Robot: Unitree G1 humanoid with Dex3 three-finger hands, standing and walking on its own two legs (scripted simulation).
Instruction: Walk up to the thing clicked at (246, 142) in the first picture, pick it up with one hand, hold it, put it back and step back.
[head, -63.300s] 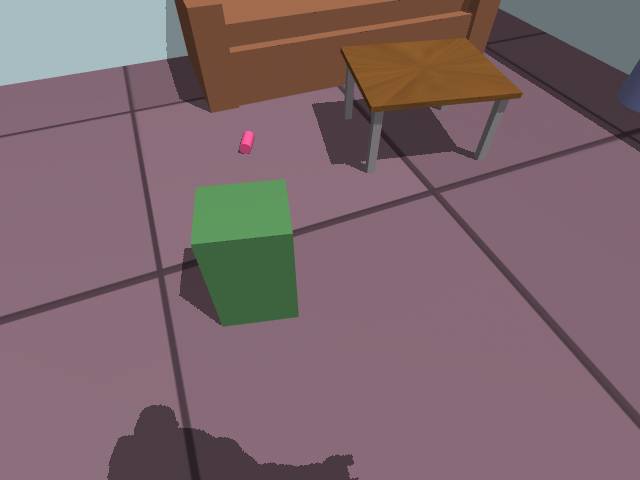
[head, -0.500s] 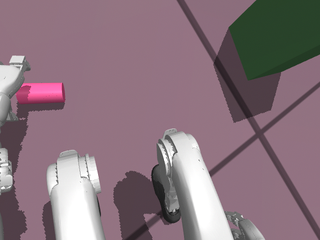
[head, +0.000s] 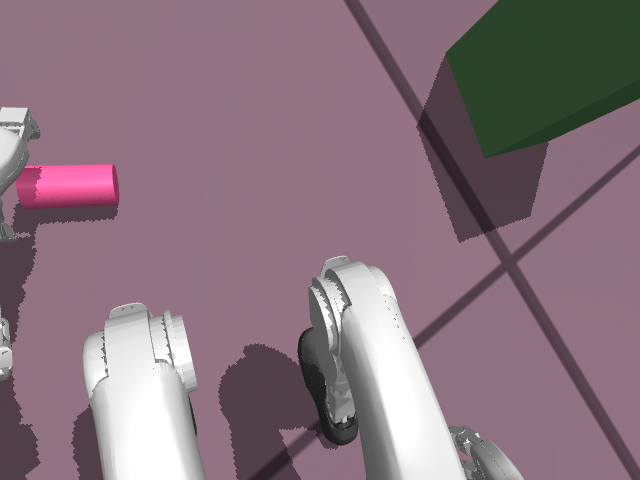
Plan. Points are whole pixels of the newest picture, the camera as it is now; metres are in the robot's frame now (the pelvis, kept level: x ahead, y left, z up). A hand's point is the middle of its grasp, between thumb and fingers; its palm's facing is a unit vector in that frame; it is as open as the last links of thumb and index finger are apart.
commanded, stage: rise first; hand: left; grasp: from above
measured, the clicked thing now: (71, 185) +0.51 +0.25 -0.29
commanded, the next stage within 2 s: approach in 0.72 s
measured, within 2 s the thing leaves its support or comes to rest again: neither
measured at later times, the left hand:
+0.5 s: hand out of the picture +0.47 +0.30 -0.17, palm faces -0.46 -0.03 -0.88, open 13.9 cm
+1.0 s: hand (1, 186) +0.47 +0.29 -0.16, palm faces -0.47 -0.01 -0.89, open 13.8 cm
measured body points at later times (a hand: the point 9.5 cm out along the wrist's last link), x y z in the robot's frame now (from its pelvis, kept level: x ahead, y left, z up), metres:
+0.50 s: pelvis +0.00 +0.00 +0.00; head +0.24 +0.10 +0.37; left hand +0.49 +0.30 -0.12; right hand +0.04 -0.27 -0.08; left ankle +0.07 +0.12 -0.29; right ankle +0.11 -0.14 -0.29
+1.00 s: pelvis +0.00 +0.00 +0.00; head +0.23 +0.10 +0.37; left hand +0.49 +0.29 -0.11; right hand +0.04 -0.27 -0.08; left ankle +0.07 +0.12 -0.29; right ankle +0.11 -0.14 -0.29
